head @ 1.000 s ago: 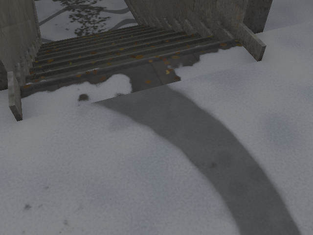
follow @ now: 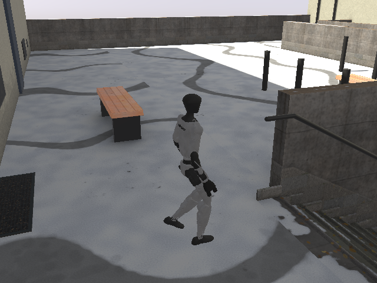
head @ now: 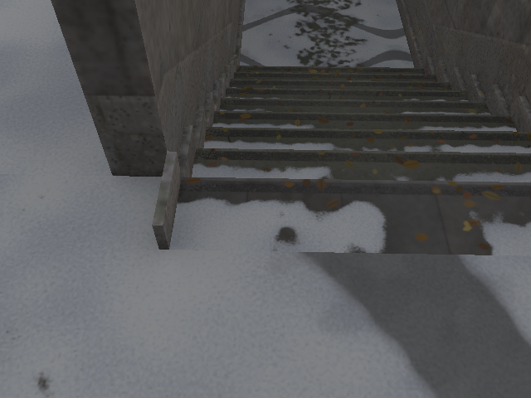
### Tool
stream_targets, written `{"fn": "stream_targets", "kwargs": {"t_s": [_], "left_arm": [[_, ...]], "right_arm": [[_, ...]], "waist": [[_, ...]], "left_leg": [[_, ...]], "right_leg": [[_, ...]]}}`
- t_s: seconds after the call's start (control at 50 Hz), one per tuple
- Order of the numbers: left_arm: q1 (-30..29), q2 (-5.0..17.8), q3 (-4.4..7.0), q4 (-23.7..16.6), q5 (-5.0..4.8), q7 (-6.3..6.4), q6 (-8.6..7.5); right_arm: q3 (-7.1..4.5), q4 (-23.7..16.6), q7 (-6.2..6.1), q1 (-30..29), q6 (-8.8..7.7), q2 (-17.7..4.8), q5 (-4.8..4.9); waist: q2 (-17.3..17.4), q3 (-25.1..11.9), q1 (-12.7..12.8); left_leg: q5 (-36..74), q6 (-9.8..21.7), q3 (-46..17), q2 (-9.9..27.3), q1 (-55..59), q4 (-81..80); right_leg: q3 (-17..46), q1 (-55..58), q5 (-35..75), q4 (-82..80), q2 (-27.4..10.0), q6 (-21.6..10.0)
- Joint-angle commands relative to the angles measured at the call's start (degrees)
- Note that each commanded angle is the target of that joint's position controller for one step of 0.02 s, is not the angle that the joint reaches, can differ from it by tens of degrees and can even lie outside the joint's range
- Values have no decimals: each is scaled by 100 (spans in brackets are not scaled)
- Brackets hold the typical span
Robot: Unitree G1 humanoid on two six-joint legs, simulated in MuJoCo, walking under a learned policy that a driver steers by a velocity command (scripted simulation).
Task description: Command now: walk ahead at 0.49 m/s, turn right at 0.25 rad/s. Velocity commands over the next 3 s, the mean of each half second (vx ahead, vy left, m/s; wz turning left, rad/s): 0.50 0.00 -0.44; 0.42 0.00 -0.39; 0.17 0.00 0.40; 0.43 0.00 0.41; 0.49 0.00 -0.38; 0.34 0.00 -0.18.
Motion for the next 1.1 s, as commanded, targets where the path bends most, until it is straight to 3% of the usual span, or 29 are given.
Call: {"fn": "stream_targets", "kwargs": {"t_s": [0.02, 0.08, 0.14, 0.22, 0.28, 0.32, 0.34, 0.36, 0.38, 0.4, 0.42, 0.44, 0.46, 0.52, 0.56, 0.62, 0.66, 0.76, 0.8, 0.82, 0.84, 0.86, 0.88, 0.9, 0.92, 0.94, 0.96, 1.02, 1.1], "left_arm": [[3, 464, 59, -376, 11, 6, -32], [325, 754, 139, -324, -55, 113, -15], [675, 914, 196, -272, -104, 209, 51], [1056, 825, 186, -227, -167, 243, 160], [1003, 873, 215, -297, -157, 283, 250], [795, 614, 136, -442, -98, 281, 272], [804, 199, 3, -584, 6, 262, 245], [1528, -70, -100, -824, -139, 236, 162], [1452, 576, 25, -663, -249, 268, 175], [894, 851, 105, -711, -201, 271, 218], [678, 786, 108, -733, -131, 259, 244], [525, 694, 119, -808, -84, 229, 258], [523, 619, 148, -867, -138, 184, 305], [435, 368, 122, -1047, -139, 130, 404], [173, 323, 110, -1261, -66, 133, 434], [-185, 333, 105, -1386, -91, 45, 384], [-593, 227, 59, -1532, -91, -36, 363], [-1369, 293, 61, -1980, -130, -211, 349], [-1112, 425, 139, -2032, -76, -204, 372], [-448, 555, 238, -1889, -9, -178, 372], [383, 811, 374, -1676, 24, -90, 377], [1151, 1375, 472, -1535, 120, 61, 420], [928, 1572, 392, -1643, 164, 66, 399], [1035, 1110, 314, -1627, 152, 28, 418], [693, 965, 242, -1522, 129, 8, 382], [346, 751, 183, -1426, 44, -1, 320], [37, 567, 133, -1411, 27, 3, 278], [-411, 436, 118, -1238, 198, 15, 133], [-501, 547, 167, -996, 204, 226, 164]], "right_arm": [[-142, -530, -46, 13, -133, -503, -98], [-87, -775, -120, -471, -63, -381, -153], [-12, -1009, -81, -1280, -80, -281, -123], [-51, -1214, -28, -1802, -117, -447, 13], [-154, -1283, -14, -1727, -194, -704, 42], [-295, -1083, -64, -738, -238, -974, -10], [-392, -969, -114, 261, -224, -1353, -60], [-496, -809, -75, 586, -126, -1780, -125], [-398, -904, -43, 383, -116, -1162, -80], [-302, -968, -40, 166, -114, -792, -39], [-241, -982, -30, -96, -87, -682, -79], [-205, -957, -18, -304, -60, -584, -88], [-195, -902, -2, -402, -51, -559, -130], [-265, -772, 43, -366, -117, -683, -81], [-326, -657, 1, -260, -124, -858, -34], [-336, -572, -10, -244, -61, -956, -93], [-320, -481, -20, -77, -42, -956, -1], [-383, -286, -68, 274, 120, -1296, 81], [-402, -261, -96, 281, 196, -1421, 126], [-399, -273, -81, 230, 227, -1472, 136], [-345, -266, -74, 240, 211, -1395, 147], [-160, -479, -37, 287, 126, -925, -111], [22, -325, 83, 1236, 34, -577, -29], [-196, -184, 100, 724, 20, -1282, 168], [-187, -445, 86, 126, 66, -1181, 319], [-174, -433, 18, 12, 127, -1038, 231], [-216, -380, -46, 46, 228, -1026, 134], [-234, -166, -147, 661, 531, -706, 93], [-303, -484, -218, 168, 608, -690, 35]], "waist": [[-232, -311, -206], [-393, -131, -115], [-445, -30, 143], [-593, -140, 339], [-720, -196, 134], [-677, -683, -390], [87, -1496, -744], [1979, -1936, -329], [1246, -1481, -421], [599, -834, -526], [191, -545, -406], [254, -270, -283], [431, -158, -173], [454, -146, -74], [321, -75, -106], [261, -86, -216], [271, 35, -371], [213, 330, -528], [388, 89, -269], [388, -350, 142], [231, -787, 593], [-772, -1609, 706], [-1716, -2925, 213], [-510, -2997, 687], [-531, -1979, 515], [-194, -1336, 257], [-365, -1016, 48], [-529, -817, -382], [-633, -592, -322]], "left_leg": [[329, -86, -194, 606, -1186, -502], [728, -381, 66, 536, -1114, -1677], [1925, -484, 116, 305, -665, -3121], [2280, -566, 27, 41, -181, -3905], [1701, -421, -60, 16, 264, -4378], [1407, -76, -202, 391, 1696, -4626], [1099, 311, -1212, 1492, 3143, -4606], [173, 1254, -3798, 2673, 4452, -5111], [-674, 1211, -3997, 2633, 4096, -5276], [-319, 946, -2975, 2336, 3455, -5296], [284, 784, -2234, 2014, 2794, -5436], [706, 722, -1736, 1766, 2348, -5604], [1147, 582, -1196, 1541, 1947, -5744], [2216, 694, -390, 1424, 1675, -5965], [2486, 771, -174, 1572, 1755, -6045], [2694, 668, 441, 1413, 1905, -6059], [2668, 608, 704, 1442, 1983, -5979], [3075, 440, 1033, 1704, 2567, -5662], [5218, 342, 1225, 1698, 2597, -4889], [6129, 267, 1291, 1545, 2456, -4052], [5817, 55, 1423, 1308, 1790, -2957], [2204, -234, 1437, 839, 106, -948], [-2037, -482, 546, 28, -1294, 1006], [-1735, -441, -425, 208, -1173, 1176], [-1488, -427, -276, 388, -1479, 905], [-1103, -464, -114, 635, -1442, 327], [-807, -511, -90, 759, -1206, -14], [-45, -701, -28, 644, -172, -215], [664, -796, -36, 656, -690, -917]], "right_leg": [[2251, 986, 348, -1397, -1527, -1150], [1771, 437, 730, -1516, -1393, -1196], [1518, 109, 473, -1464, -1169, -934], [1833, 420, 55, -1046, -1216, -749], [2350, 802, -177, -509, -1340, -600], [2159, 458, -28, 581, -959, -315], [1506, -325, -980, 2343, -514, -78], [829, -2232, -2824, 3900, 22, 148], [958, -2919, -2550, 4725, -499, 224], [900, -3003, -1980, 4911, -681, 244], [782, -2730, -1535, 4839, -861, 300], [754, -2644, -1245, 4585, -986, 333], [712, -2375, -1036, 4432, -1119, 337], [523, -2341, -613, 4245, -1175, 435], [572, -2574, -304, 3759, -1249, 483], [432, -2411, 570, 2838, -1212, 467], [204, -2304, 932, 2276, -1149, 393], [-266, -2150, 273, 1502, -974, 145], [-564, -1337, -343, 1326, -594, -85], [-640, -314, -107, 985, -286, -257], [-471, 1148, 891, 488, -251, -442], [1197, 3194, 3317, 848, -1686, -863], [3687, 4555, 4376, 529, -3409, -2102], [3038, 3844, 4340, 366, -3101, -1821], [1956, 3083, 4277, 286, -2811, -1500], [1422, 2215, 3667, 8, -2444, -1189], [1080, 1590, 3232, -250, -2249, -1048], [265, 333, 3342, -835, -2044, -1037], [-266, 560, 2991, -996, -2062, -933]]}}
Next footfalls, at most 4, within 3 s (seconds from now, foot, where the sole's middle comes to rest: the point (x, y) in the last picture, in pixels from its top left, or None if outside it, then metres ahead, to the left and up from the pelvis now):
0.34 left None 0.35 0.13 -0.77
0.84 right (371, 376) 0.53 -0.23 -0.77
1.40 left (288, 328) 0.66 -0.02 -0.77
1.86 right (369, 252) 0.90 -0.26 -0.77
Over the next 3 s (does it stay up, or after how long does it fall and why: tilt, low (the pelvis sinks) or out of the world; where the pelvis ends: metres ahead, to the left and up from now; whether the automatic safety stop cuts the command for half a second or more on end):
stays up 1.23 -0.33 -0.17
